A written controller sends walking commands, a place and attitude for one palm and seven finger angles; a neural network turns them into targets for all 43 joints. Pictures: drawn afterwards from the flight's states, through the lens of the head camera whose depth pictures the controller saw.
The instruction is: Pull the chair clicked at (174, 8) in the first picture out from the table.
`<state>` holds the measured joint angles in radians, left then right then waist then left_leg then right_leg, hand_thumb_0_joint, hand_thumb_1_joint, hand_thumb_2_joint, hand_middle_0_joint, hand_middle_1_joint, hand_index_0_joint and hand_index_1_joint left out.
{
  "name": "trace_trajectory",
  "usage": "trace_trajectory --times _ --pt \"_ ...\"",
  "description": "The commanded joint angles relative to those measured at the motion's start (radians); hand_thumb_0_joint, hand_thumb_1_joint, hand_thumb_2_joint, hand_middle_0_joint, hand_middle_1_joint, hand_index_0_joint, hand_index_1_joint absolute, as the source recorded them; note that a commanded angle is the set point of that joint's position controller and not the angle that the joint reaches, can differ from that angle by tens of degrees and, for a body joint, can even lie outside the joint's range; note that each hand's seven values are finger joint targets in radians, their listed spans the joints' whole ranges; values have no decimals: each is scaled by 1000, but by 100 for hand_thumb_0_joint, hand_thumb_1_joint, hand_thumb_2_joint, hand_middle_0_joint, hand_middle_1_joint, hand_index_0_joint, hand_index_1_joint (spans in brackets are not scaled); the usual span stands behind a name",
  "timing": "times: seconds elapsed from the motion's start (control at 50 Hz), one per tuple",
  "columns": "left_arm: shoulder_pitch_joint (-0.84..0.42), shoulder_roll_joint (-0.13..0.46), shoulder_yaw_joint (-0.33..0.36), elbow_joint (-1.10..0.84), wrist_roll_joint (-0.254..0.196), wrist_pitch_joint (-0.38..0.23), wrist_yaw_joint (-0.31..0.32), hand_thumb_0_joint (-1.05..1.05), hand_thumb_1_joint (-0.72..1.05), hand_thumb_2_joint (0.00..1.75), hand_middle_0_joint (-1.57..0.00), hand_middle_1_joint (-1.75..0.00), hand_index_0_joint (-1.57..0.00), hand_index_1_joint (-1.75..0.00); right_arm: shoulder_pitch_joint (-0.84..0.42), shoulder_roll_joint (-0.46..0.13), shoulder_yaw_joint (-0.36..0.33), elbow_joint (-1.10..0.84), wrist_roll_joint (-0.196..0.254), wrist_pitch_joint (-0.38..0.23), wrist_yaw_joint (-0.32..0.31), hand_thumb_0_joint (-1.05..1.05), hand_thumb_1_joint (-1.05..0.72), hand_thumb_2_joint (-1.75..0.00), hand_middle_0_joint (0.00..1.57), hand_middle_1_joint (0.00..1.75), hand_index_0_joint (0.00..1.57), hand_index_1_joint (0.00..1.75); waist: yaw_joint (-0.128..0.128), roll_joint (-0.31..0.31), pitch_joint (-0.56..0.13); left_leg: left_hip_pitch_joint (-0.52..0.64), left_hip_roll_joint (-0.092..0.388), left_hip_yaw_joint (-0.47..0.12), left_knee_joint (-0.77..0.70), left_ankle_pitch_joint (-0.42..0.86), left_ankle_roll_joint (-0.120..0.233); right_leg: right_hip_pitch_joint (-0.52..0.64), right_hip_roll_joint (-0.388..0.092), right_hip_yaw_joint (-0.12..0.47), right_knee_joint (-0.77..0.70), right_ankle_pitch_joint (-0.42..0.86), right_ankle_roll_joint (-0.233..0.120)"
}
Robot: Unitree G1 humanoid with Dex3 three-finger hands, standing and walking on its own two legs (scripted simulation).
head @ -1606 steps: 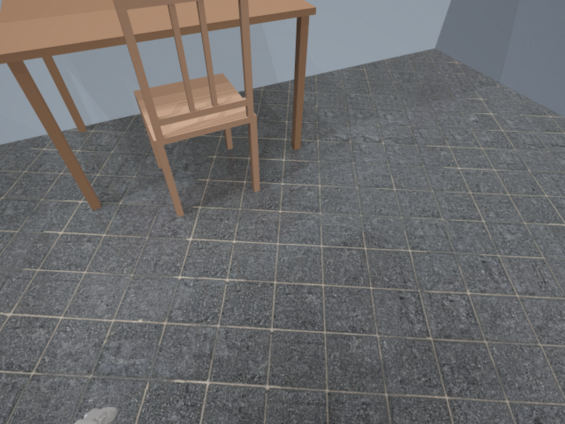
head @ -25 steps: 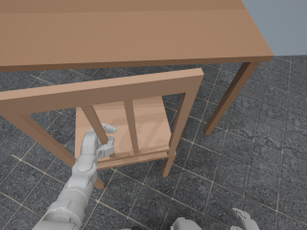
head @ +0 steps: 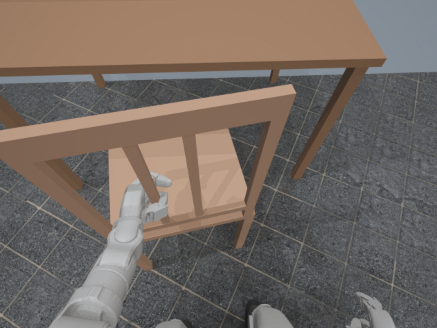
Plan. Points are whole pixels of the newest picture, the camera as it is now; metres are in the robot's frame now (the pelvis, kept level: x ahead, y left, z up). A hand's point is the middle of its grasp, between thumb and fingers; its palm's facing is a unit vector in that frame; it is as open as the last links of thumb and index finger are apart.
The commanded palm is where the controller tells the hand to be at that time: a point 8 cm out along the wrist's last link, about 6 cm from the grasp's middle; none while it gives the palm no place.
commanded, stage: step backward, pulling the chair out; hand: left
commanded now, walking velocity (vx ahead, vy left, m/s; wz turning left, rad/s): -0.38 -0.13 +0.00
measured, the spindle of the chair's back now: (152, 192) +0.37 +0.14 -0.05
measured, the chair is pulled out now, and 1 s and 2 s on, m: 0.15 0.32 0.49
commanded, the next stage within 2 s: none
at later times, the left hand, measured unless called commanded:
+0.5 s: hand (158, 246) +0.27 +0.11 -0.06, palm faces -0.05 -0.98 -0.17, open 5.1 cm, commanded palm +0.24 +0.17 -0.06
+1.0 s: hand (156, 301) +0.17 +0.11 -0.06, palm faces -0.04 -0.98 -0.18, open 5.0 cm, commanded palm +0.15 +0.16 -0.06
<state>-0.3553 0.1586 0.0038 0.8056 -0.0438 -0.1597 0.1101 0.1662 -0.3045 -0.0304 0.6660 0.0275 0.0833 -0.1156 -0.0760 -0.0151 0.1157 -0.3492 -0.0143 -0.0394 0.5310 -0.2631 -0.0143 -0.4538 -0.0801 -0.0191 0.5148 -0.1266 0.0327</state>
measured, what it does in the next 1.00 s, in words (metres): walks backwards: right foot, then right foot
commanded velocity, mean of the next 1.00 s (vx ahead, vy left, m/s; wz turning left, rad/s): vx -0.38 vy -0.03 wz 0.06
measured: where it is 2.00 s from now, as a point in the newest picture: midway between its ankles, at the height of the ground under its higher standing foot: outside the picture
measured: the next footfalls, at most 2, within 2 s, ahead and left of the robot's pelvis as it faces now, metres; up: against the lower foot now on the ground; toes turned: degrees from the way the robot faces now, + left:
right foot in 0.10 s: +0.04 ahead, -0.14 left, +0.00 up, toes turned -4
right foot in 0.58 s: -0.07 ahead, -0.14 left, +0.00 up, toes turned -4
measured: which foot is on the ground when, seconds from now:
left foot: down 0.00-0.66, up 0.68-0.82, down 0.84-1.00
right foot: down 0.00-0.00, up 0.02-0.08, down 0.10-0.44, up 0.46-0.56, down 0.58-1.00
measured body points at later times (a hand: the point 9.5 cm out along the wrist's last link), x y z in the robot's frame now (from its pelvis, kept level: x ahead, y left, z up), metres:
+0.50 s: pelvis -0.08 +0.01 +0.00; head +0.01 +0.01 +0.44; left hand +0.26 +0.17 -0.05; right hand +0.04 -0.26 -0.12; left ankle -0.06 +0.14 -0.73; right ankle -0.03 -0.13 -0.73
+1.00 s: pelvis -0.17 +0.00 +0.00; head -0.08 -0.01 +0.44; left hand +0.17 +0.16 -0.05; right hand -0.05 -0.27 -0.12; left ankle -0.14 +0.14 -0.73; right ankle -0.11 -0.13 -0.73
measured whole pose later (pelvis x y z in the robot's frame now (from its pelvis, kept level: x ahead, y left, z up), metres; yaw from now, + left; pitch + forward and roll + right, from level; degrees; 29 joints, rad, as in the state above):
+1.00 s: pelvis -0.17 +0.00 +0.00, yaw +0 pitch +3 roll +1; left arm -0.32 0.17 -0.03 0.77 -0.03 -0.17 0.11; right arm 0.17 -0.24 0.00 0.65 0.01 0.04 -0.10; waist -0.06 -0.02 0.14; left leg -0.36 0.02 -0.04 0.55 -0.25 -0.04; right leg -0.42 -0.05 -0.04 0.56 -0.20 0.00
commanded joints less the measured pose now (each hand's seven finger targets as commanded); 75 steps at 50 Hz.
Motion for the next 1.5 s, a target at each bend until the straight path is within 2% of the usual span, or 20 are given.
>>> trace_trajectory --times 0.0,0.1,0.18,0.24,0.36,0.46,0.52,0.6,0.64,0.7,0.8,0.88,1.0,1.06,1.14,1.24,1.3,1.38,1.44,1.48 --pt "-141 90 -20 -287 25 -77 -15 0 90 90 -50 -145 -50 -145 -16 -75 -20 -141 -29 -30 9 0 -90 -90 20 30 20 30 52 294 -440 138 257 -154 -123 671 78 231 28 -1 180 -77 -40" --pt "-158 97 -1 -238 36 -98 -8 0 90 90 -50 -145 -50 -145 25 -68 -28 -102 -29 -58 23 0 -90 -90 20 30 20 30 40 162 -420 168 250 -119 23 691 54 271 -8 42 -6 191 -73" --pt "-176 221 91 -148 42 -115 7 0 90 90 -50 -145 -50 -145 32 -70 -34 -67 -11 -66 -6 0 -90 -90 20 30 20 30 30 -93 -512 4 68 -16 221 3 -36 430 -228 193 -57 754 -175" --pt "-184 195 75 -125 51 -98 1 0 90 90 -50 -145 -50 -145 -26 -55 -11 -74 -11 -73 -8 0 -90 -90 20 30 20 30 56 -117 -451 -73 44 -74 304 -209 -20 341 -293 186 -97 532 -188" --pt "-155 117 2 -196 32 -80 5 0 90 90 -50 -145 -50 -145 -14 -101 -15 -90 -17 -66 -22 0 -90 -90 20 30 20 30 41 64 -433 112 204 -163 -100 530 56 266 -23 -4 72 251 -28" --pt "-165 83 -17 -281 39 -96 -8 0 90 90 -50 -145 -50 -145 -20 -63 -16 -106 -45 -59 11 0 -90 -90 20 30 20 30 54 288 -417 134 311 -205 -125 672 113 185 40 -1 206 -248 -43" --pt "-160 66 -23 -262 44 -111 -7 0 90 90 -50 -145 -50 -145 31 -61 -24 -85 -38 -77 28 0 -90 -90 20 30 20 30 37 219 -434 271 299 -173 9 875 101 189 33 15 38 -49 -59" --pt "-201 132 2 -208 58 -136 -8 0 90 90 -50 -145 -50 -145 44 -59 -26 -65 -28 -76 18 0 -90 -90 20 30 20 30 15 97 -455 134 190 -48 67 559 12 381 -83 88 -71 500 -97" --pt "-178 200 70 -184 47 -138 2 0 90 90 -50 -145 -50 -145 20 -64 -37 -73 -11 -84 -2 0 -90 -90 20 30 20 30 27 -70 -518 24 75 -4 220 53 -28 452 -216 166 -63 748 -164" --pt "-145 191 68 -163 45 -109 -1 0 90 90 -50 -145 -50 -145 -49 -51 -11 -88 -9 -85 -5 0 -90 -90 20 30 20 30 63 -63 -447 -76 46 -78 323 -199 -19 361 -291 182 -89 544 -190" --pt "-117 148 33 -198 26 -86 9 0 90 90 -50 -145 -50 -145 -2 -76 1 -65 -14 -93 -21 0 -90 -90 20 30 20 30 38 -55 -443 62 120 -80 -97 243 11 376 -140 49 25 427 -85" --pt "-160 74 -39 -279 31 -95 -7 0 90 90 -50 -145 -50 -145 -2 -67 -10 -115 -23 -68 -4 0 -90 -90 20 30 20 30 37 170 -450 143 233 -133 -70 640 64 319 -11 10 73 238 -35" --pt "-161 86 -20 -259 36 -108 -5 0 90 90 -50 -145 -50 -145 7 -60 -20 -107 -29 -69 13 0 -90 -90 20 30 20 30 50 189 -393 47 264 -148 -40 512 79 313 3 31 57 51 -61" --pt "-163 164 25 -221 36 -118 1 0 90 90 -50 -145 -50 -145 33 -63 -33 -91 -14 -73 -1 0 -90 -90 20 30 20 30 28 -25 -451 19 130 -29 89 213 -5 343 -137 147 -58 295 -115" --pt "-168 179 53 -144 46 -98 11 0 90 90 -50 -145 -50 -145 -24 -44 -12 -69 -12 -92 -2 0 -90 -90 20 30 20 30 72 -121 -408 -58 17 -59 441 -268 -11 219 -312 256 -235 2 -197" --pt "-168 125 18 -150 29 -80 8 0 90 90 -50 -145 -50 -145 16 -47 21 -47 -7 -104 -8 0 -90 -90 20 30 20 30 44 -146 -412 40 39 -21 20 -138 -4 282 -209 103 -117 91 -118" --pt "-165 79 -29 -200 26 -78 4 0 90 90 -50 -145 -50 -145 7 -101 -2 -75 -19 -95 -20 0 -90 -90 20 30 20 30 55 155 -363 37 241 -216 -196 243 92 225 -15 -2 105 -16 -18" --pt "-258 48 -56 -275 33 -90 -6 0 90 90 -50 -145 -50 -145 -11 -50 -1 -82 -36 -77 3 0 -90 -90 20 30 20 30 58 274 -333 30 340 -219 -133 526 144 206 23 17 245 -270 -40" --pt "-244 38 -57 -205 41 -104 -5 0 90 90 -50 -145 -50 -145 65 -69 -22 -47 -23 -92 23 0 -90 -90 20 30 20 30 46 130 -416 241 289 -157 96 839 75 290 -15 43 -34 191 -75" --pt "-295 66 -62 -146 51 -126 -7 0 90 90 -50 -145 -50 -145 74 -64 -19 -35 -18 -104 15 0 -90 -90 20 30 20 30 33 6 -402 99 184 -67 168 529 0 417 -127 113 -73 579 -125"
